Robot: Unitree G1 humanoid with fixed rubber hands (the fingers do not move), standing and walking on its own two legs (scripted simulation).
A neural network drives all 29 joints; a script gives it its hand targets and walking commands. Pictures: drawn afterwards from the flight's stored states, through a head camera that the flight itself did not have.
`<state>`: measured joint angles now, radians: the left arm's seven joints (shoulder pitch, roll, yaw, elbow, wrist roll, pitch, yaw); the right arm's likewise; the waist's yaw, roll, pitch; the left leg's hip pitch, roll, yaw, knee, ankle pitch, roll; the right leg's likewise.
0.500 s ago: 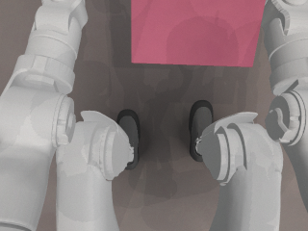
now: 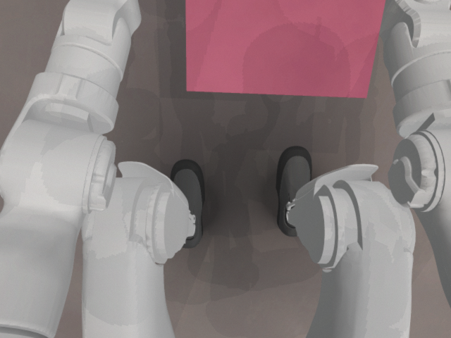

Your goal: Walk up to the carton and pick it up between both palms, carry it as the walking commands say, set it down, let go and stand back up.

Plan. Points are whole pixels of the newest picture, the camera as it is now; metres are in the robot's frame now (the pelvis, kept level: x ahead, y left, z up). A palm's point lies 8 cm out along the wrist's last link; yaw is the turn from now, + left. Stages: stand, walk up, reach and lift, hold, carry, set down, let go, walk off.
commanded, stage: reach and lift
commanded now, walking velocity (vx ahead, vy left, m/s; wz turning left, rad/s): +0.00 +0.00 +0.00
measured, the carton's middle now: (270, 12) +0.51 -0.06 -0.24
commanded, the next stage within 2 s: none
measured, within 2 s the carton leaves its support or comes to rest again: leaves its support in 0.74 s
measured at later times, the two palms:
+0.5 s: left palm out of the picture +0.56 +0.11 -0.18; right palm out of the picture +0.55 -0.19 -0.18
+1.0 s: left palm out of the picture +0.58 +0.11 -0.15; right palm out of the picture +0.57 -0.19 -0.16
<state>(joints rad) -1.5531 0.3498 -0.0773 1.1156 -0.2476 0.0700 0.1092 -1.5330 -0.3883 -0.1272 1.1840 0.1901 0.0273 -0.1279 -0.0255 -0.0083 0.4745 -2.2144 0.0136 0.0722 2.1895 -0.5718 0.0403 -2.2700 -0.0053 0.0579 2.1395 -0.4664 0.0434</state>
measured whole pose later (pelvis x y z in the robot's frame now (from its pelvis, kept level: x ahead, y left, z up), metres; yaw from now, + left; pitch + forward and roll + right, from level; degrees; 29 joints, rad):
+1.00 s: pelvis +0.00 +0.00 -0.01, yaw +0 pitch +30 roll +2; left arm -1.59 0.28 0.11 0.98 -0.13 0.23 0.09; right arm -1.57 -0.37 -0.14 1.03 0.19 0.20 -0.15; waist -0.03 -0.01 0.53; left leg -2.17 0.00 0.07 2.23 -0.58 0.04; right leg -2.24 0.00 0.06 2.19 -0.48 0.03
